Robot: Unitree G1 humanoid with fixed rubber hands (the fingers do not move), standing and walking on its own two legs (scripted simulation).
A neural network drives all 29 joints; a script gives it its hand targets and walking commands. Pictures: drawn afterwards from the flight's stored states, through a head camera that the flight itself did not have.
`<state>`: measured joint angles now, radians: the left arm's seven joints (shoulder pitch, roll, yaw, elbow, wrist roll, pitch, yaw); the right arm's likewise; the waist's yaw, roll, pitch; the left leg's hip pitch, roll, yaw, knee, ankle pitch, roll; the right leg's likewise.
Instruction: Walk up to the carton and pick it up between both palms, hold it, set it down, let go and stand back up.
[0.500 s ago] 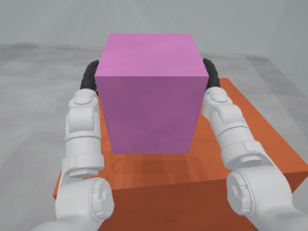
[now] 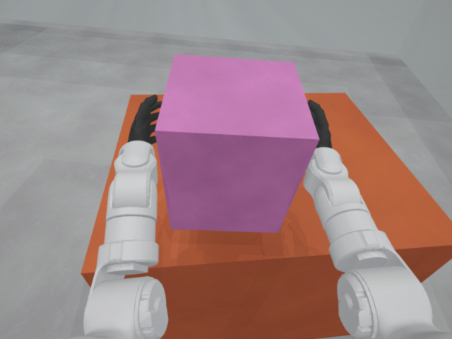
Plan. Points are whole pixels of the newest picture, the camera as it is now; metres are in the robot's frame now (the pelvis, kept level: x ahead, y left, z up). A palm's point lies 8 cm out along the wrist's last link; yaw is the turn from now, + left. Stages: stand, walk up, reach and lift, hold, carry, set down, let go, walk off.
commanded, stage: set down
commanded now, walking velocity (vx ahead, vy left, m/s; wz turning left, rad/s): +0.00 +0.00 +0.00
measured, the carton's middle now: (229, 149) +0.42 +0.03 +0.15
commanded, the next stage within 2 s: none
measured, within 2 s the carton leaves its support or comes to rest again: rests again in 1.20 s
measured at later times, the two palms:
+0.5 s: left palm (147, 160) +0.39 +0.17 +0.14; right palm (314, 160) +0.40 -0.13 +0.14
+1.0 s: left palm (151, 170) +0.40 +0.17 +0.10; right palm (307, 169) +0.41 -0.13 +0.11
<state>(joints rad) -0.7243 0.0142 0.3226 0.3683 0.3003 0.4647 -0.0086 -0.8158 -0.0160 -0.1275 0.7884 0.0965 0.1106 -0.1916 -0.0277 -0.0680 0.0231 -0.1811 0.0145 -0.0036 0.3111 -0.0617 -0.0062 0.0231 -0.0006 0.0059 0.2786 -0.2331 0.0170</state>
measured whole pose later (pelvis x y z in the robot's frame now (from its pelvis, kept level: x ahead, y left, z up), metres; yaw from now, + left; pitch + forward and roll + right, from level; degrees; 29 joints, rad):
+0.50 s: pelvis +0.00 -0.01 +0.00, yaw +0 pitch -2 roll +0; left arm -0.68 -0.01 0.34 0.48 0.27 0.37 0.01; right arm -0.78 0.01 -0.18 0.82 0.01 0.09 -0.17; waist 0.00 -0.05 0.01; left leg -0.21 0.02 0.00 0.29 -0.05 -0.01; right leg -0.02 0.00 0.01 0.29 -0.23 0.01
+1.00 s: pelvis +0.01 -0.01 +0.00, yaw -1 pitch +1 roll +0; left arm -0.66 -0.02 0.37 0.57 0.28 0.24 0.00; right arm -0.73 0.06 -0.27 0.83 -0.10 0.01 -0.15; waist 0.02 -0.05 0.01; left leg -0.25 0.02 0.01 0.29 -0.06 -0.02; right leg -0.06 0.01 0.02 0.27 -0.23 0.01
